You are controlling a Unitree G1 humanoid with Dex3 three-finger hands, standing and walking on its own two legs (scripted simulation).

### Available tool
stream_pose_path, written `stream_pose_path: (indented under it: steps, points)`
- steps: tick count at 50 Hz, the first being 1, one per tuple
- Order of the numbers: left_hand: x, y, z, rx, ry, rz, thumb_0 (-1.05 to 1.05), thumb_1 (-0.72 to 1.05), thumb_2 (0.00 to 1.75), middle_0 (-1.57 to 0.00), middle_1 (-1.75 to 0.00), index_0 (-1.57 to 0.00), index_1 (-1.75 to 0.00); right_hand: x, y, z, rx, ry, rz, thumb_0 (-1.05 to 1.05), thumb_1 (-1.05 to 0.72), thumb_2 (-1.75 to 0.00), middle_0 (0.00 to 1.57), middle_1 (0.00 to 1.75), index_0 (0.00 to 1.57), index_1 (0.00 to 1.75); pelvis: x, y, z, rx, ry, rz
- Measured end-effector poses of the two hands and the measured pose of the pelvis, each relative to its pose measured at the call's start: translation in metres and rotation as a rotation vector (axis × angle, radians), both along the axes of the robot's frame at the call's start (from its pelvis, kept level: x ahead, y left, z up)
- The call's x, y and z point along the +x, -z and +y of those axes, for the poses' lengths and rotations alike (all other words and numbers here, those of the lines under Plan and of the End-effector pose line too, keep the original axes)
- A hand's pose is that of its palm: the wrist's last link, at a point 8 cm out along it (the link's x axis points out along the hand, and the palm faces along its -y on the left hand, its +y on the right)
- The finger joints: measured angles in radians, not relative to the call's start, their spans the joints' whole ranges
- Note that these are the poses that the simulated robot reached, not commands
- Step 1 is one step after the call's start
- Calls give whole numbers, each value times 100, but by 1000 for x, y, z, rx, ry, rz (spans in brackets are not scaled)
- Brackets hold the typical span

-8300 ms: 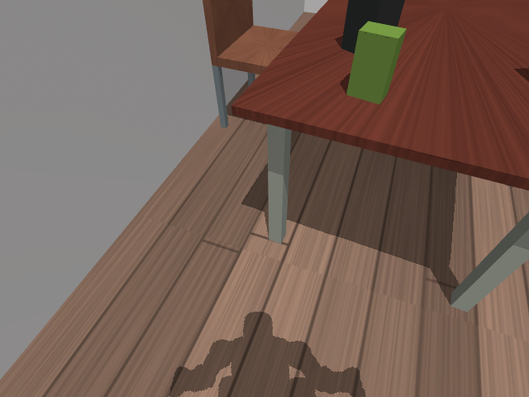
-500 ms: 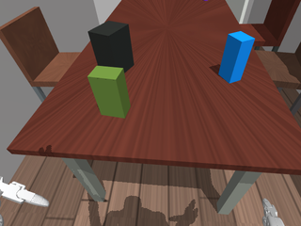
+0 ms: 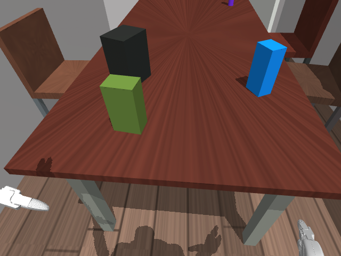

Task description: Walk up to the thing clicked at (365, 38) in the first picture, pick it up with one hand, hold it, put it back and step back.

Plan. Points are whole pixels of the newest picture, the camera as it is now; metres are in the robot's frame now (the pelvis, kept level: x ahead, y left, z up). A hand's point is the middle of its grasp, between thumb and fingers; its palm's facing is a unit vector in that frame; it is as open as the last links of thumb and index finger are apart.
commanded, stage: go down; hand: left
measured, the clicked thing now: (126, 105) +0.54 +0.20 +0.07
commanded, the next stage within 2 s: none
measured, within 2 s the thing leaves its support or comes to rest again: neither
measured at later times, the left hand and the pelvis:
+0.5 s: hand (21, 124) +0.32 +0.36 +0.19, palm faces +0.26 -0.95 -0.19, open 17.1 cm; pelvis +0.01 +0.01 +0.00, yaw -2 degrees
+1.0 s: hand (14, 107) +0.36 +0.38 +0.20, palm faces +0.20 -0.98 -0.05, open 17.4 cm; pelvis +0.00 +0.01 +0.00, yaw -1 degrees
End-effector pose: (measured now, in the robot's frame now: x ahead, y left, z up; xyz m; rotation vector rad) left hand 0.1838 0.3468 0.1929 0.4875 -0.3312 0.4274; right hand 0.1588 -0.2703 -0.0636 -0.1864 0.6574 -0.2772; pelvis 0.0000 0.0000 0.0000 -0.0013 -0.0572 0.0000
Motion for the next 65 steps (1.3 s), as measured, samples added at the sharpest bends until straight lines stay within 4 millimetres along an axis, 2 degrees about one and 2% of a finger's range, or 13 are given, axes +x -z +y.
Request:
stream_pose_path:
  steps: [11, 17, 28, 35, 46, 56, 65]
  points:
    - [71, -9, 40, -160, 99, 100, -1, -50, 11, -5, -7, -5, -7, -9, 2, 21, 9, -6, 8, -1, 54, -4, 6, 5, 6, 5, -1, -1, 5, -5, 9, 34]
    - [97, -9, 52, -246, 151, 163, -1, -47, 11, -4, -6, -4, -6, -13, 1, 28, 7, -6, -5, -1, 54, -5, 6, 5, 6, 5, 3, -2, 11, -6, 25, 54]
    - [106, 0, 58, -301, 173, 190, -1, -43, 12, -3, -3, -2, -3, -14, -2, 26, -28, -21, -5, -1, 55, -5, 6, 5, 6, 5, 8, -1, 14, -9, 31, 69]
    - [109, -2, 70, -347, 167, 201, -1, -43, 12, -3, -3, -2, -3, -9, -3, 25, -47, -34, -11, -1, 55, -5, 6, 5, 6, 5, 6, -1, 12, -10, 20, 76]
    - [132, -13, 83, -425, 219, 252, -1, -49, 11, -2, -3, -2, -3, -12, -2, 31, -68, -56, -14, -1, 55, -5, 6, 5, 6, 5, 2, -1, 10, -11, 14, 108]
    - [155, -12, 88, -484, 233, 279, -1, -52, 11, -2, -3, -2, -3, -14, -9, 32, -91, -52, -36, -1, 56, -5, 6, 5, 6, 5, 7, 0, 12, -14, 23, 143]
    - [165, -10, 92, -501, 241, 291, -1, -55, 10, -2, -3, -2, -4, -8, -7, 34, -95, -40, -25, -1, 56, -5, 6, 5, 6, 5, 15, 0, 15, -18, 27, 162]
